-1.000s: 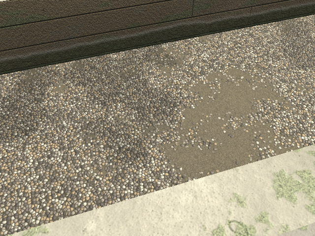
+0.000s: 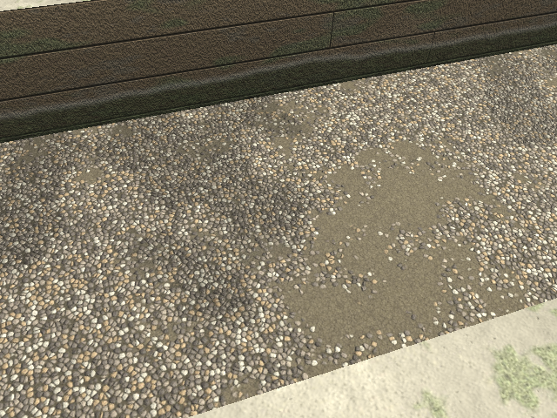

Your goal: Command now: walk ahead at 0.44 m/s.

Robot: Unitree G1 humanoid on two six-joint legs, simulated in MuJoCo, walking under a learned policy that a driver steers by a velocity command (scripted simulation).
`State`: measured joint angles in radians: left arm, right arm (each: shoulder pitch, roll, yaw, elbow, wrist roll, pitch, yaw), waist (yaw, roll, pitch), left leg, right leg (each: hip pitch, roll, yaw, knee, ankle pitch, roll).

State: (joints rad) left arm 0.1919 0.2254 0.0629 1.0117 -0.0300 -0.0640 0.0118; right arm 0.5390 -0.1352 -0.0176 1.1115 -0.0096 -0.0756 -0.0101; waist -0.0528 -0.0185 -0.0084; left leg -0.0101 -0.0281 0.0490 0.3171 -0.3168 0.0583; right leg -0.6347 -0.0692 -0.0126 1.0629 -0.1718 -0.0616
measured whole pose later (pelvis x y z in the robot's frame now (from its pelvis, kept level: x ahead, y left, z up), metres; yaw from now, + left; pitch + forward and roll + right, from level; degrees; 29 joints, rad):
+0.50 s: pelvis +0.23 -0.04 -0.01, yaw +4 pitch -1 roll -1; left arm 0.41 0.22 0.05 1.01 0.03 -0.06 0.03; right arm 0.23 -0.24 -0.07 0.87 -0.02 0.02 -0.02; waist 0.02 0.01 0.02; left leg -0.64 0.03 -0.07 1.10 -0.20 0.07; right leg -0.22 0.03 -0.13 0.47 -0.23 -0.07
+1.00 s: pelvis +0.31 +0.00 -0.02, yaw +22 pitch +2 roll +0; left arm 0.02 0.21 -0.01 0.59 0.04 0.08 0.05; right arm 0.12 -0.19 0.01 0.59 -0.02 0.05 -0.01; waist -0.03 -0.02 0.04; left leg -0.44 -0.17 -0.10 0.62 -0.19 0.09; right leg -0.49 0.02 0.05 0.84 -0.36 0.09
